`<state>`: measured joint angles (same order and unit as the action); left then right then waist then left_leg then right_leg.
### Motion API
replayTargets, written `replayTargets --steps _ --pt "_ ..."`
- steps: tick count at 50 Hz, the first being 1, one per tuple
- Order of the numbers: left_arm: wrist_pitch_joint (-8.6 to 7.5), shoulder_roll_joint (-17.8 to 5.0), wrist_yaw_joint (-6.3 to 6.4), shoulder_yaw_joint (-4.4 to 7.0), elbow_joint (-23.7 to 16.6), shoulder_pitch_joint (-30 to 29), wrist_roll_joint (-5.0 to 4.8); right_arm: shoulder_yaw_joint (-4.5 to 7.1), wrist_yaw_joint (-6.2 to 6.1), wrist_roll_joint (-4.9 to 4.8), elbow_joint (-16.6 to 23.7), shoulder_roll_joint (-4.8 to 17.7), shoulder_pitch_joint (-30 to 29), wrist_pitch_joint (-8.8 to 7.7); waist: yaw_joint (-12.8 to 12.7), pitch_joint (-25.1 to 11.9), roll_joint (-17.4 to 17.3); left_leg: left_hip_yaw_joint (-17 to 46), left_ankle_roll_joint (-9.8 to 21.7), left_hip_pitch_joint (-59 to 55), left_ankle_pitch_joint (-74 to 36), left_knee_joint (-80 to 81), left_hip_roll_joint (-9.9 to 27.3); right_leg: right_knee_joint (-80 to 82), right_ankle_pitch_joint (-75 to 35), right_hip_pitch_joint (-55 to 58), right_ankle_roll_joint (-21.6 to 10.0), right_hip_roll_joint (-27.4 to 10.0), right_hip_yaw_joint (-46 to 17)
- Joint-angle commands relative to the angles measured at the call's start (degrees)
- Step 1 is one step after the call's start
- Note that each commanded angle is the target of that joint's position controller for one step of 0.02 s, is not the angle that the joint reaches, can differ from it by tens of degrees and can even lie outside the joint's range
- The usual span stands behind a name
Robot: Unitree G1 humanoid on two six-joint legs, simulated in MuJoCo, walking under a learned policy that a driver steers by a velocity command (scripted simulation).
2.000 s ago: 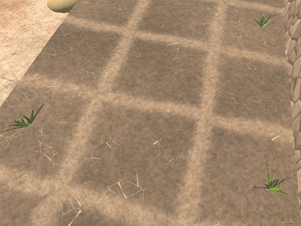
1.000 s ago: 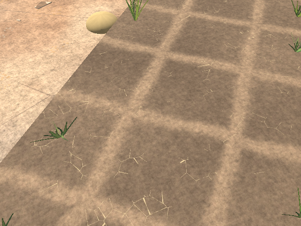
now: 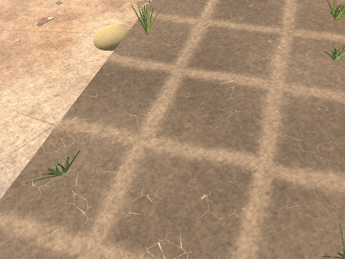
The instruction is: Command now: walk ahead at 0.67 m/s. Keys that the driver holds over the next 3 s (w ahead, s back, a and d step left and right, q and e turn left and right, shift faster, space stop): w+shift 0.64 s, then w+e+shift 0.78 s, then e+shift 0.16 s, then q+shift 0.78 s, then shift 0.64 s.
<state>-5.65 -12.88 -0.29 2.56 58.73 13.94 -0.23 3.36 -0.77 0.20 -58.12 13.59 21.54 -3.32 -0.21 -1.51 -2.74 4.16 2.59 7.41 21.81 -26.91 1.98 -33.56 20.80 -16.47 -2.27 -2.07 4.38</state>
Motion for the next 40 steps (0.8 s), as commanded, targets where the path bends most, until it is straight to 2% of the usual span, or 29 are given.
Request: replayTargets --steps 1,2,3,4,5,6,8,12,15,17,18,20,21,22,23,24,25,26,27,28,29,30,32,34,35,37,39,40 --pt "0.95 -7.0 -0.03 2.43 5.3 27.4 3.76 0.24 0.62 3.34 7.5 1.4 -14.0 -1.22 -14.6 0.5 21.7 -4.2 5.9 35.2 8.3 -31.6 -4.9 15.3 17.1 30.9 -0.6 -10.0 -17.7" --pt "1.04 -8.0 -0.11 1.31 4.1 23.0 3.72 -0.87 1.46 2.47 10.8 -3.0 -14.2 -2.10 -8.7 3.5 22.5 2.0 6.4 46.9 5.5 -42.6 -8.0 27.9 33.5 25.4 -5.5 -18.8 -45.0" --pt "1.22 -9.6 -0.02 1.71 1.9 14.7 3.28 -0.78 2.34 2.19 12.6 -0.9 -15.7 -2.29 -4.3 8.1 14.9 3.1 6.6 51.4 -1.8 -47.2 -1.2 30.2 38.8 19.6 -9.2 -23.3 -49.3" --pt "0.58 -8.1 -0.26 1.46 -0.4 9.1 2.62 -0.21 3.13 2.29 12.5 2.5 -16.6 -2.27 -2.3 8.7 6.5 1.1 5.4 50.1 -8.9 -46.5 3.0 27.7 30.4 16.8 -8.9 -21.2 -41.8" --pt "0.04 -7.6 -0.47 1.27 -1.0 7.7 2.10 0.10 3.70 2.70 11.4 3.4 -14.7 -2.09 -1.1 6.6 4.1 0.2 3.8 45.2 -11.3 -43.1 4.4 27.3 23.0 14.8 -7.8 -17.2 -33.4" --pt "-0.44 -6.4 -0.29 0.90 -1.2 7.7 1.96 0.20 4.14 3.07 10.7 3.7 -13.3 -1.57 -0.4 5.6 5.7 -1.2 2.3 41.6 -12.0 -41.0 4.8 28.5 18.3 13.3 -6.9 -14.2 -28.2" --pt "-1.26 -4.2 0.14 0.32 0.6 11.7 1.54 -0.04 4.83 2.82 11.3 3.0 -15.0 -0.31 -0.8 7.6 7.8 -3.5 0.4 41.6 -15.0 -39.5 4.5 30.5 10.7 13.0 -7.0 -11.1 -21.9" --pt "-1.76 -4.0 0.21 0.19 1.4 16.7 0.96 -0.62 4.53 2.04 15.5 2.7 -25.1 0.63 -2.7 10.6 5.5 -7.2 -0.9 44.4 -18.4 -28.9 3.4 33.3 -3.2 15.8 -8.3 -9.3 -14.2" --pt "-2.21 -4.5 0.37 0.29 1.2 16.9 0.78 -1.38 4.58 1.29 18.0 1.8 -30.6 0.76 -3.1 11.5 7.0 -9.4 0.1 37.9 -22.1 -17.6 2.4 36.7 -14.1 16.0 -8.4 -9.4 -9.4" --pt "-2.15 -5.0 0.41 0.29 1.6 17.4 0.66 -1.58 4.37 1.37 18.9 1.9 -32.6 0.83 -3.2 11.9 6.9 -11.4 2.0 34.5 -21.9 -12.6 1.4 37.4 -23.8 19.3 -8.5 -10.0 -6.5" --pt "-2.05 -5.3 0.33 0.27 1.7 17.3 0.66 -1.60 4.12 1.43 19.1 2.1 -32.3 0.76 -2.6 11.3 7.1 -12.4 3.4 31.6 -20.5 -10.4 0.3 35.4 -32.8 21.2 -8.1 -10.1 -4.7" --pt "-1.74 -7.5 0.53 0.59 2.0 17.5 1.01 -1.06 3.16 1.65 18.4 3.5 -28.3 0.56 0.1 6.6 9.9 -14.7 5.7 22.1 -15.5 -9.4 -4.3 25.0 -64.6 24.7 -7.1 -11.2 -2.0" --pt "-1.22 -9.3 0.94 1.01 2.3 17.4 1.71 -0.37 2.59 1.77 16.9 5.2 -21.8 0.28 3.7 2.4 11.4 -14.2 6.8 15.1 -12.0 -9.7 -6.3 15.5 -75.3 25.6 -6.5 -12.0 -1.4" --pt "-0.47 -11.2 1.41 1.59 2.1 15.9 2.13 0.75 1.82 1.48 13.2 7.4 -9.5 0.04 9.3 -3.5 12.2 -13.4 7.8 3.1 -9.3 -8.6 -7.8 1.9 -77.9 23.3 -5.9 -12.2 -1.0" --pt "-0.06 -11.1 1.55 1.76 1.2 13.2 2.18 2.06 0.97 1.86 9.2 10.1 3.0 -0.21 15.2 -8.8 10.4 -9.0 8.9 -12.7 -7.1 -6.7 -4.2 -15.6 -66.6 12.9 -5.3 -9.6 -0.6" --pt "-0.22 -2.1 0.15 0.00 -1.6 16.2 0.63 3.64 0.31 3.71 7.5 15.9 8.9 -0.65 11.3 -15.8 -3.5 14.7 12.1 -29.8 18.1 -2.4 12.0 -38.9 -25.8 -8.5 -4.2 -1.6 -1.5" --pt "-1.71 -1.3 -0.66 0.02 -3.0 17.1 -0.25 3.70 1.49 2.96 7.1 15.8 7.4 -0.79 8.0 -19.7 -10.1 45.0 13.9 -31.5 31.6 12.6 19.5 -49.7 4.2 -20.6 -5.2 5.9 -10.5" --pt "-1.86 -4.9 -0.26 0.99 -5.2 9.8 -0.28 3.21 1.96 2.56 6.6 12.6 0.5 -1.03 5.7 -8.2 -5.1 39.2 11.9 -23.8 26.7 15.1 16.5 -51.9 -2.3 -26.8 -6.6 1.6 -11.7" --pt "-2.07 -5.4 -0.32 0.93 -6.4 5.9 -0.06 2.23 2.17 2.06 6.6 8.2 -2.6 -1.67 4.5 -2.4 1.8 29.0 11.6 -14.5 16.2 14.6 15.7 -49.2 -7.8 -26.0 -6.5 -1.4 -10.1" --pt "-1.76 -4.1 -0.60 0.59 -6.6 4.8 0.60 1.57 2.16 2.06 6.1 5.7 -4.4 -2.19 2.3 0.3 3.9 22.5 10.6 -6.9 9.5 15.6 13.5 -46.0 -9.1 -23.1 -6.3 -3.3 -9.8" --pt "-0.92 -2.6 -1.06 0.25 -7.0 5.8 1.76 0.75 1.96 1.88 5.1 3.6 -4.8 -2.56 -0.4 1.9 3.0 17.6 9.4 -0.8 6.8 16.7 11.1 -43.7 -9.3 -20.2 -5.6 -4.5 -9.9" --pt "0.09 -1.1 -1.74 -0.19 -7.1 6.4 2.47 0.17 1.74 1.61 4.2 2.3 -4.5 -2.92 -2.0 2.8 1.3 14.4 9.0 3.3 6.4 18.2 9.8 -41.8 -9.0 -18.5 -4.5 -5.5 -9.8" --pt "1.49 -0.7 -2.58 -0.58 -9.5 1.9 2.89 -0.05 1.43 0.65 2.8 2.9 -2.0 -3.85 -2.6 7.1 0.8 10.4 9.2 6.2 3.2 21.5 8.4 -39.1 -9.8 -22.7 -2.7 -7.1 -8.0" --pt "2.17 -1.5 -2.92 -0.97 -11.9 -4.1 2.32 0.16 1.52 0.80 2.8 4.5 0.1 -4.48 -1.5 10.0 1.7 3.2 7.7 6.4 -5.0 24.4 6.7 -33.4 -15.5 -27.1 -2.2 -6.5 -6.1" --pt "2.10 -1.8 -2.97 -1.17 -13.0 -7.4 1.78 -0.02 1.70 0.80 2.6 4.2 1.4 -4.78 -0.5 11.5 2.0 -1.4 6.4 6.8 -11.9 25.2 5.1 -28.5 -18.7 -26.9 -2.4 -5.3 -5.3" --pt "1.73 -1.9 -3.46 -1.60 -14.7 -11.9 1.04 -0.58 1.79 0.47 2.5 3.6 2.8 -5.37 0.6 12.1 2.0 -8.5 3.8 7.2 -25.6 26.2 3.1 -17.5 -26.2 -22.2 -3.0 -2.9 -1.9" --pt "1.46 -1.2 -3.79 -2.23 -16.1 -16.1 0.74 -1.11 1.25 -0.23 1.5 3.9 6.2 -5.83 1.9 11.8 2.3 -12.1 1.8 3.3 -40.3 27.9 3.8 -9.4 -31.7 -17.9 -4.4 -0.4 3.0" --pt "1.33 -1.0 -3.81 -2.51 -16.7 -17.3 0.58 -1.22 0.83 -0.20 1.2 4.8 7.1 -6.00 1.8 11.5 1.1 -13.1 1.0 -0.3 -46.8 27.8 5.2 -6.0 -33.9 -16.6 -5.3 0.1 3.7"
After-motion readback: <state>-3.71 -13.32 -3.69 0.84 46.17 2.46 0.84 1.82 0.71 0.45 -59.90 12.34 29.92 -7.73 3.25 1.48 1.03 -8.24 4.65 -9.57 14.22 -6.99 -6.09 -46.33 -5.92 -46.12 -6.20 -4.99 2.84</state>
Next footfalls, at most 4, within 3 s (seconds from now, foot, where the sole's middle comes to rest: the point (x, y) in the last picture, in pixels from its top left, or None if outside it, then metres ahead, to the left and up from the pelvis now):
0.46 left None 0.47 0.08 -0.77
0.94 right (200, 174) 0.92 -0.05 -0.77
1.36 left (193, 105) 1.39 -0.04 -0.77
1.74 right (257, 92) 1.48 -0.41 -0.77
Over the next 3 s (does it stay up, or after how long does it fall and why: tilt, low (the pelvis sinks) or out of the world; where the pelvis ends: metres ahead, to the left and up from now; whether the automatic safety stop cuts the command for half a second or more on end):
stays up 1.55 -0.28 0.00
